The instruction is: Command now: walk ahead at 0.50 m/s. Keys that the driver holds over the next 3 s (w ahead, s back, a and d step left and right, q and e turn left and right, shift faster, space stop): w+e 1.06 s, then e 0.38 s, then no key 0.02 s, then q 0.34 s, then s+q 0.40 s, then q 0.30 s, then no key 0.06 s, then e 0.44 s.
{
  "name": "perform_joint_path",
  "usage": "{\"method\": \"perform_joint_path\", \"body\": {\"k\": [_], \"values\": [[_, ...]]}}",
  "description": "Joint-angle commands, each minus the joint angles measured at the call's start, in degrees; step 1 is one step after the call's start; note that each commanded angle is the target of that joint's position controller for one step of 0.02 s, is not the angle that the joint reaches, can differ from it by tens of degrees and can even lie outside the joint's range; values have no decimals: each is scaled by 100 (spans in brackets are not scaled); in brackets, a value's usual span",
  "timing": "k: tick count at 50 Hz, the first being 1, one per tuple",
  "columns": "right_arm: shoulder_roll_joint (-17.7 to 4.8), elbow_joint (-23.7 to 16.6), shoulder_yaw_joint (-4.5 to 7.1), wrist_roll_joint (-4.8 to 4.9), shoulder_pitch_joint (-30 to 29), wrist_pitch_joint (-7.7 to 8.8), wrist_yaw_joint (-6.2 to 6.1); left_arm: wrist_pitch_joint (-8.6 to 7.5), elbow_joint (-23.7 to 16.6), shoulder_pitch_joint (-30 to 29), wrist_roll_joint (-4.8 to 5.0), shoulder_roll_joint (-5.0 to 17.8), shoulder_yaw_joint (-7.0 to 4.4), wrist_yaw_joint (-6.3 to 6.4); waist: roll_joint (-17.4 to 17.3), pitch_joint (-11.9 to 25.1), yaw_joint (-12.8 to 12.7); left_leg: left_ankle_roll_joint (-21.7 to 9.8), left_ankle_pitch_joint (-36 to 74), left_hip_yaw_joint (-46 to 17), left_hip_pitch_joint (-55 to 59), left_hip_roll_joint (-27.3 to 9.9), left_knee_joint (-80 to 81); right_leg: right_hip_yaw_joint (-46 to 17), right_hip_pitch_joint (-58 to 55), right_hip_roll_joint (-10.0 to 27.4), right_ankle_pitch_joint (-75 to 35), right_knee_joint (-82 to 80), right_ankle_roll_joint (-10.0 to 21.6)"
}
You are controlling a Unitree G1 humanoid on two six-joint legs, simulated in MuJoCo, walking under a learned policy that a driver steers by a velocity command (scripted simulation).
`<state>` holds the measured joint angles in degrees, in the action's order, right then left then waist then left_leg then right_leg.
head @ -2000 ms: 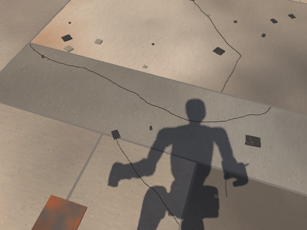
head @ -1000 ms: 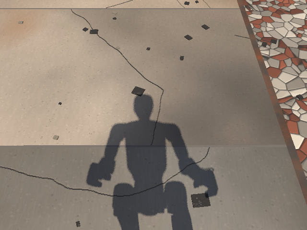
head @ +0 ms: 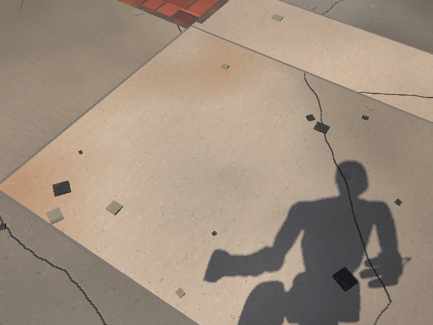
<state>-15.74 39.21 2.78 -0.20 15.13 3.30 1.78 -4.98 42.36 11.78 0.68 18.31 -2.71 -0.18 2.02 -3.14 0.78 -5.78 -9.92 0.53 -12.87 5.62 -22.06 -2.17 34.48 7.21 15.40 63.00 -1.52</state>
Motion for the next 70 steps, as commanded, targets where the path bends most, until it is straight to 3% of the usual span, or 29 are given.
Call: {"method": "perform_joint_path", "body": {"k": [1,6,11,14,16,17,18,19,20,21,23,27,31,35,39,40,41,42,43,44,47,58,63,64,65,66,67,68,70], "values": [[-810,-192,213,-33,-108,209,-67,88,-200,231,-11,385,-101,27,-445,322,-93,-919,1906,-904,297,-1626,1237,-116,342,201,-853,-445,-120],[-871,64,192,-48,44,231,-140,11,-351,-500,59,177,-28,-103,-450,8,254,-493,1476,-64,483,-1464,1500,2,173,-117,-2500,-2197,15],[-957,401,237,21,406,95,-176,-16,-684,-1070,59,108,10,-308,-347,-217,467,-431,2064,136,1724,-1893,1192,104,724,-309,-2052,-2943,284],[-1120,409,288,46,309,-51,-265,10,-826,-913,21,228,-49,-402,-559,88,229,-256,4310,331,2201,-1975,336,526,334,-662,-1060,-3011,562],[-1226,349,303,38,200,-154,-360,56,-676,98,9,614,-257,-359,-696,793,-366,-56,5810,559,1993,-1823,-1208,774,-1115,-1090,-764,-3066,852],[-1169,273,260,23,145,-142,-409,83,-525,995,25,949,-416,-282,-448,1298,-855,163,4919,675,975,-1638,-2624,214,-2737,-853,-1195,-3300,1143],[-500,-8,32,-118,779,11,-323,89,-506,1437,21,1600,-574,-214,908,2100,-539,586,820,606,-1628,-642,-4969,-2646,-5216,705,-821,-3299,2240],[-591,27,-17,-109,592,231,-201,75,-540,1559,68,1221,-467,-199,839,2773,-700,629,-2269,-506,-2730,-39,-5848,-4626,-6020,1222,-377,-4202,2668],[-950,-144,87,153,13,378,-93,83,-537,1376,22,917,-370,-166,473,2033,-827,513,-1893,-841,-3288,-464,-5937,-3755,-5594,1023,-130,-4376,2279],[-910,-268,47,196,-304,460,-70,89,-596,1014,24,802,-338,-145,23,1359,-671,448,-1430,-739,-3296,-734,-5466,-3025,-4708,798,-346,-4463,2057],[-910,-264,105,-16,-368,429,-126,112,-754,407,-20,556,-242,-121,-258,601,-212,556,-1000,-609,-2698,-1064,-4502,-2146,-3175,382,-1445,-4734,1859],[-655,-245,46,-88,-186,216,-190,103,-772,189,-20,700,-282,-20,63,411,54,983,-544,-347,-2099,-1055,-3465,-1443,-1945,23,-2301,-5011,1887],[-425,-430,-60,-56,-1109,242,-171,178,-607,486,50,845,-339,84,239,354,-335,1100,1137,-258,-1531,-723,-1608,-1079,-1589,-372,-1573,-4872,1485],[-681,-520,44,67,-1424,325,-97,254,-466,798,104,824,-350,113,366,424,-423,987,1279,-543,-1243,-586,-803,-1748,-2121,-117,-789,-4440,1292],[-1010,-302,265,34,-420,419,-127,284,-526,671,36,512,-273,102,458,759,184,481,589,-565,200,-767,-421,-1977,-2154,-299,-763,-3222,897],[-1303,-254,348,-57,336,431,-175,266,-602,790,-43,114,-132,74,-250,1489,458,137,50,-1500,1514,-1729,-388,-1470,-1590,-698,22,-1649,682],[-1794,-55,469,-122,743,341,-148,205,-822,1531,121,-153,-34,63,-2216,2024,101,-807,-1457,-4269,3012,-2935,285,-716,353,-1377,1966,185,359],[-1284,-122,380,5,631,323,-115,205,-659,1458,181,463,-140,88,-1645,1649,248,-784,-2754,-4762,2797,-2973,573,-846,1048,-907,1694,972,262],[-958,-168,291,28,415,297,-142,239,-705,867,138,766,-235,91,-1099,1000,400,-537,-2500,-3806,2219,-2720,601,-747,1190,-724,1155,1171,232],[-835,-184,238,-22,164,269,-149,269,-754,563,70,731,-246,103,-720,677,339,-392,-1619,-2998,1636,-2464,616,-595,1013,-542,750,1088,197],[-574,-56,160,-60,-75,274,-188,315,-850,416,93,469,-255,27,-958,292,121,-302,-207,-1632,789,-1984,959,-481,547,-207,212,544,161],[-1071,448,296,39,-32,115,-305,301,-1204,-758,-2,-10,-124,-237,-651,56,295,-189,2951,648,861,-1821,850,364,-47,-392,-1751,-2313,99],[-1323,426,407,277,-224,-41,-384,364,-1093,184,-39,568,-434,-335,-735,705,-403,131,4474,897,1248,-1856,-1066,670,-1548,-967,-1185,-3205,661],[-1150,394,350,251,-183,-31,-375,379,-921,857,-47,830,-572,-239,-453,1049,-751,375,3721,1005,705,-1564,-2258,522,-2635,-1038,-1924,-3655,884],[-529,240,156,-124,206,-14,-313,428,-935,1003,-29,1313,-632,-76,981,1521,-436,699,-809,982,-953,-1026,-4131,-1132,-4210,239,-4502,-3262,1346],[-513,105,32,-150,806,39,-217,364,-1294,593,-164,1650,-597,-90,1470,2650,-46,964,-3364,-12,-2443,-141,-5988,-3890,-5405,1674,-4749,-3517,2808],[-1090,169,168,-2,263,51,-166,367,-1370,527,-123,1158,-520,-138,387,2829,-528,883,-2672,-724,-2594,-492,-6063,-3407,-5041,1328,-3636,-3916,2559],[-1089,9,164,109,-206,30,-182,348,-1331,227,-67,960,-444,-141,257,2032,-424,807,-2143,-619,-2746,-648,-5738,-2718,-4331,997,-3039,-4045,2224],[-1020,75,172,-19,-293,-97,-326,395,-1295,-167,26,718,-374,-76,-78,1179,-90,876,-1587,-599,-2427,-947,-4894,-2037,-2867,510,-2535,-4263,1797]]}}
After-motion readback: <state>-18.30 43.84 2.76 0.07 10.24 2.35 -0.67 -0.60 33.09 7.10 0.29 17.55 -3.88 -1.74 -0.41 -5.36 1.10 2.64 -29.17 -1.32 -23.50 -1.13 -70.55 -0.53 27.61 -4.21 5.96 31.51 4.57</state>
